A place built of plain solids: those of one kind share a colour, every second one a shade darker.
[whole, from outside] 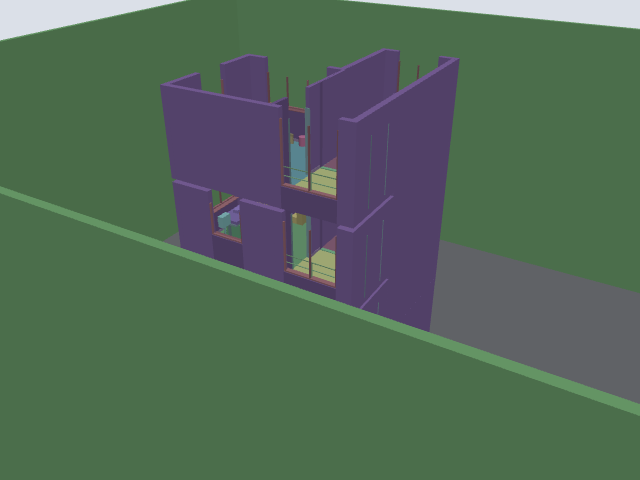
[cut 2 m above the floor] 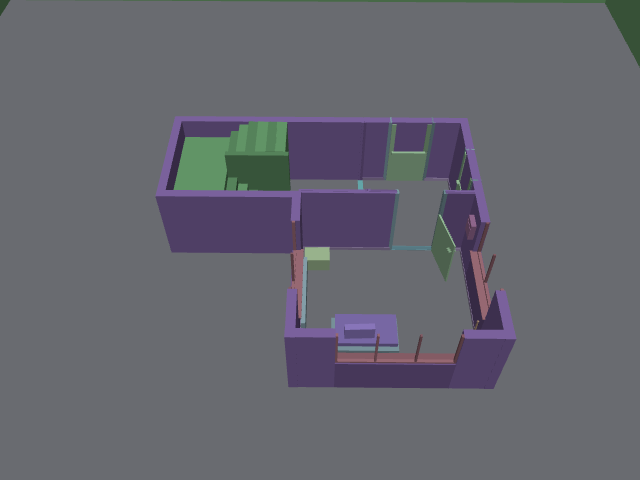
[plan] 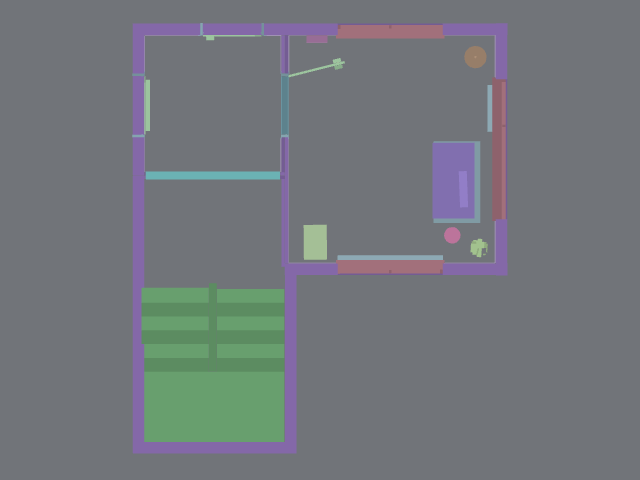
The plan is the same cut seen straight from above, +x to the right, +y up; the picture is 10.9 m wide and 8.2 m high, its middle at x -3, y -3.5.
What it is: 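A stair tower at the gable of a works' shed, on a factory's ground; four levels, dog-leg stairs one over the other in one walled well, on each level a small hall, one small room and a shut door toward the shed, which is not built, for the staff and hands of a middling works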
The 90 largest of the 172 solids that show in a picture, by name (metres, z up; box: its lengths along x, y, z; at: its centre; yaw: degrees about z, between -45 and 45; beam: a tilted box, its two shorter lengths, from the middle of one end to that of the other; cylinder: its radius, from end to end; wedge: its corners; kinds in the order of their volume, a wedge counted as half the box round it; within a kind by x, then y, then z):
{
 "yard_bound_1": {"box": [0.2, 22.41, 11.68], "at": [-15.46, -4.08, 5.79]},
 "yard_bound_2": {"box": [24.81, 0.2, 11.68], "at": [-3.15, -15.19, 5.79]},
 "yard_bound_3": {"box": [24.81, 0.2, 11.68], "at": [-3.15, 7.02, 5.79]},
 "yard_bound_4": {"box": [0.2, 22.41, 11.68], "at": [9.16, -4.08, 5.79]},
 "wall_1": {"box": [0.2, 4.75, 3.02], "at": [-6.1, -4.78, 1.46]},
 "wall_2": {"box": [0.2, 4.75, 3.23], "at": [-6.1, -4.78, 4.34]},
 "wall_3": {"box": [0.2, 4.75, 3.23], "at": [-6.1, -4.78, 7.31]},
 "wall_4": {"box": [0.2, 4.75, 2.95], "at": [-6.1, -4.78, 10.15]},
 "wall_5": {"box": [0.2, 2.6, 2.65], "at": [-6.1, -1.1, 1.27]},
 "wall_6": {"box": [0.2, 2.6, 2.85], "at": [-6.1, -1.1, 4.15]},
 "wall_7": {"box": [0.2, 2.6, 2.85], "at": [-6.1, -1.1, 7.12]},
 "wall_8": {"box": [0.2, 2.6, 2.95], "at": [-6.1, -1.1, 10.15]},
 "wall_9": {"box": [0.51, 0.2, 2.85], "at": [-5.95, 0.1, 7.12]},
 "wall_10": {"box": [0.51, 0.2, 2.95], "at": [-5.95, 0.1, 10.15]},
 "wall_11": {"box": [0.66, 0.2, 3.23], "at": [-5.88, -7.05, 4.34]},
 "wall_12": {"box": [0.66, 0.2, 3.23], "at": [-5.88, -7.05, 7.31]},
 "wall_13": {"box": [0.66, 0.2, 2.95], "at": [-5.88, -7.05, 10.15]},
 "wall_14": {"box": [2.6, 0.2, 2.65], "at": [-4.9, 0.1, 1.27]},
 "wall_15": {"box": [2.8, 0.2, 3.02], "at": [-4.8, -7.05, 1.46]},
 "wall_16": {"box": [1.81, 0.2, 0.85], "at": [-4.8, 0.1, 6.12]},
 "wall_17": {"box": [1.81, 0.2, 0.7], "at": [-4.8, 0.1, 9.03]},
 "wall_18": {"box": [0.31, 0.2, 2.85], "at": [-3.75, 0.1, 7.12]},
 "wall_19": {"box": [0.31, 0.2, 2.95], "at": [-3.75, 0.1, 10.15]},
 "wall_20": {"box": [0.66, 0.2, 2.95], "at": [-3.73, -7.05, 10.15]},
 "wall_21": {"box": [0.06, 1.56, 3.02], "at": [-3.63, -3.18, 1.46]},
 "wall_22": {"box": [0.06, 1.56, 3.23], "at": [-3.63, -3.18, 7.31]},
 "wall_23": {"box": [0.06, 1.56, 2.95], "at": [-3.63, -3.18, 10.15]},
 "wall_24": {"box": [0.06, 0.66, 2.65], "at": [-3.63, -2.07, 1.27]},
 "wall_25": {"box": [0.06, 0.67, 2.85], "at": [-3.63, -2.07, 7.12]},
 "wall_26": {"box": [0.06, 0.67, 2.95], "at": [-3.63, -2.07, 10.15]},
 "wall_27": {"box": [0.06, 0.66, 2.65], "at": [-3.63, -0.33, 1.27]},
 "wall_28": {"box": [0.06, 0.67, 2.85], "at": [-3.63, -0.33, 7.12]},
 "wall_29": {"box": [0.06, 0.67, 2.95], "at": [-3.63, -0.33, 10.15]},
 "wall_30": {"box": [0.06, 1.56, 2.65], "at": [-3.57, -3.12, 1.27]},
 "wall_31": {"box": [0.06, 0.71, 2.65], "at": [-3.57, -2.1, 1.27]},
 "wall_32": {"box": [0.06, 0.66, 2.65], "at": [-3.57, -0.33, 1.27]},
 "wall_33": {"box": [0.2, 3.25, 3.02], "at": [-3.5, -5.53, 1.46]},
 "wall_34": {"box": [0.2, 3.25, 2.95], "at": [-3.5, -5.53, 10.15]},
 "wall_35": {"box": [0.61, 0.2, 2.95], "at": [-3.3, -4.0, 10.15]},
 "wall_36": {"box": [0.91, 0.2, 2.65], "at": [-3.15, -4.0, 1.27]},
 "wall_37": {"box": [0.91, 0.2, 2.65], "at": [-3.15, 0.1, 1.27]},
 "wall_38": {"box": [1.21, 0.2, 2.85], "at": [-3.0, 0.1, 7.12]},
 "wall_39": {"box": [1.81, 0.2, 1.05], "at": [-1.8, -4.0, 0.47]},
 "wall_40": {"box": [2.41, 0.2, 1.35], "at": [-1.8, -4.0, 9.35]},
 "wall_41": {"box": [1.81, 0.2, 1.05], "at": [-1.8, 0.1, 0.47]},
 "wall_42": {"box": [1.21, 0.2, 1.35], "at": [-1.8, 0.1, 6.38]},
 "wall_43": {"box": [3.8, 0.2, 2.95], "at": [-1.7, 0.1, 10.15]},
 "wall_44": {"box": [1.41, 0.2, 2.85], "at": [-0.5, 0.1, 7.12]},
 "wall_45": {"box": [1.11, 0.2, 2.65], "at": [-0.35, -4.0, 1.27]},
 "wall_46": {"box": [1.11, 0.2, 2.65], "at": [-0.35, 0.1, 1.27]},
 "wall_47": {"box": [0.81, 0.2, 2.95], "at": [-0.2, -4.0, 10.15]},
 "wall_48": {"box": [0.2, 0.96, 2.65], "at": [0.1, -3.62, 1.27]},
 "wall_49": {"box": [0.2, 1.56, 2.95], "at": [0.1, -3.33, 10.15]},
 "wall_50": {"box": [0.2, 2.41, 1.05], "at": [0.1, -1.95, 0.47]},
 "wall_51": {"box": [0.2, 1.51, 1.15], "at": [0.1, -1.95, 6.28]},
 "wall_52": {"box": [0.2, 1.56, 2.95], "at": [0.1, -0.57, 10.15]},
 "wall_53": {"box": [0.2, 1.41, 2.85], "at": [0.1, -0.5, 7.12]},
 "wall_54": {"box": [0.2, 0.96, 2.65], "at": [0.1, -0.28, 1.27]},
 "stair_1": {"box": [1.15, 0.26, 1.75], "at": [-5.47, -5.62, 0.82]},
 "stair_2": {"box": [1.15, 0.26, 1.96], "at": [-5.47, -5.39, 0.93]},
 "stair_3": {"box": [1.15, 0.26, 2.17], "at": [-5.47, -5.15, 1.04]},
 "stair_4": {"box": [1.15, 0.26, 2.39], "at": [-5.47, -4.92, 1.14]},
 "stair_5": {"box": [1.15, 0.26, 2.6], "at": [-5.47, -4.68, 1.25]},
 "stair_6": {"box": [1.15, 0.26, 2.81], "at": [-5.47, -4.44, 1.36]},
 "stair_7": {"box": [2.44, 1.2, 1.54], "at": [-4.83, -6.35, 0.72]},
 "stair_8": {"box": [0.14, 1.51, 4.12], "at": [-4.83, -4.99, 2.01]},
 "stair_9": {"box": [1.15, 0.26, 1.32], "at": [-4.18, -5.64, 0.61]},
 "stair_10": {"box": [1.15, 0.26, 1.11], "at": [-4.18, -5.41, 0.51]},
 "stair_11": {"box": [1.15, 0.26, 0.9], "at": [-4.18, -5.17, 0.4]},
 "stair_12": {"box": [1.15, 0.26, 0.69], "at": [-4.18, -4.93, 0.29]},
 "stair_13": {"box": [1.15, 0.26, 0.47], "at": [-4.18, -4.7, 0.19]},
 "stair_14": {"box": [1.15, 0.26, 0.26], "at": [-4.18, -4.46, 0.08]},
 "raised_floor_planning_1": {"box": [3.73, 4.03, 0.25], "at": [-1.8, -1.95, 5.83]},
 "raised_floor_wages_1": {"box": [3.73, 4.03, 0.25], "at": [-1.8, -1.95, 8.8]},
 "raised_floor_gallery_1": {"box": [2.53, 2.53, 0.25], "at": [-4.8, -1.2, 5.83]},
 "raised_floor_gallery_2": {"box": [2.53, 2.53, 0.25], "at": [-4.8, -1.2, 8.8]},
 "raised_floor_landing_1": {"box": [1.29, 1.47, 0.25], "at": [-4.18, -3.07, 5.83]},
 "raised_floor_landing_2": {"box": [1.29, 1.4, 0.25], "at": [-4.18, -3.04, 8.8]},
 "desk_load_lived_1": {"box": [0.72, 1.3, 0.12], "at": [-0.72, -2.48, 0.79]},
 "desk_load_lived_2": {"box": [0.72, 1.3, 0.12], "at": [-0.72, -1.89, 6.74]},
 "desk_load_lived_3": {"box": [0.14, 0.62, 0.46], "at": [-0.55, -2.63, 0.96], "yaw": 2.1},
 "radiator_1": {"box": [1.8, 0.1, 0.6], "at": [-1.8, -3.81, 0.45]},
 "radiator_2": {"box": [0.1, 0.8, 0.6], "at": [-0.09, -1.25, 0.45]},
 "door_leaf_1": {"box": [0.044, 1.0, 1.09], "at": [-6.0, -1.2, 0.49]},
 "door_leaf_2": {"box": [1.0, 0.044, 1.09], "at": [-4.5, 0.0, 0.49]},
 "door_leaf_3": {"box": [0.99, 0.044, 1.37], "at": [-3.06, -0.58, 0.64], "yaw": 14.1},
 "pedestal_1": {"box": [0.56, 0.42, 0.65], "at": [-0.72, -1.66, 6.22]},
 "carton_1": {"box": [0.4, 0.6, 0.45], "at": [-3.08, -3.54, 0.17], "yaw": 0.5},
 "desk_tleg_1": {"box": [0.8, 1.4, 0.07], "at": [-0.66, -2.51, 0.69]},
 "paper_pile_1": {"box": [0.23, 0.31, 0.52], "at": [-2.14, -3.62, 6.16], "yaw": 0.8}
}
